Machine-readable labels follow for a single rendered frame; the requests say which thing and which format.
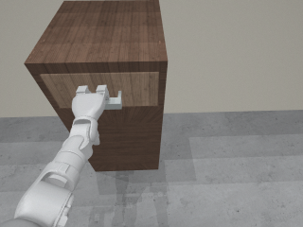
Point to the robot left hand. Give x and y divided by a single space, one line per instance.
90 104

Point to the drawer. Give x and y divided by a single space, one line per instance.
137 88

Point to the cabinet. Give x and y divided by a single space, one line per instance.
109 36

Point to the left robot upper arm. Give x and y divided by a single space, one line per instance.
47 205

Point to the handle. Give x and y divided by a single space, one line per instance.
114 103

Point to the robot left forearm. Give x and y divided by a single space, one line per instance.
65 169

